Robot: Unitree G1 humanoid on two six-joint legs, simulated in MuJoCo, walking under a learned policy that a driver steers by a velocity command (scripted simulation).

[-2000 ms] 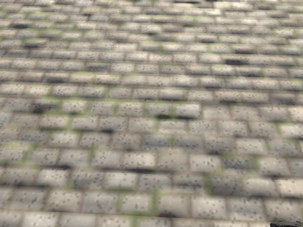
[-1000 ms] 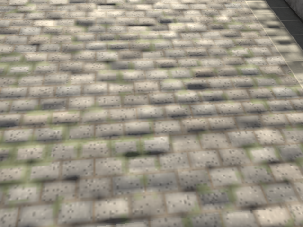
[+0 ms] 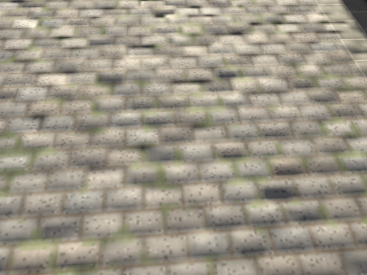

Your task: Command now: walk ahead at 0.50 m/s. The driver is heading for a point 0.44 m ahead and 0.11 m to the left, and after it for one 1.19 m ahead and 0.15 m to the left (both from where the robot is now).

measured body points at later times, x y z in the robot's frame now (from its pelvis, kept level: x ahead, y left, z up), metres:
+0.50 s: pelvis +0.27 -0.06 -0.01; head +0.30 -0.07 +0.44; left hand +0.36 +0.22 -0.11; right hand +0.36 -0.34 -0.14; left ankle +0.24 +0.09 -0.67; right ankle +0.31 -0.15 -0.75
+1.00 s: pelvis +0.38 -0.02 -0.01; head +0.43 +0.02 +0.44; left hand +0.44 +0.30 -0.13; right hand +0.62 -0.24 -0.09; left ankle +0.43 +0.08 -0.75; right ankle +0.43 -0.17 -0.68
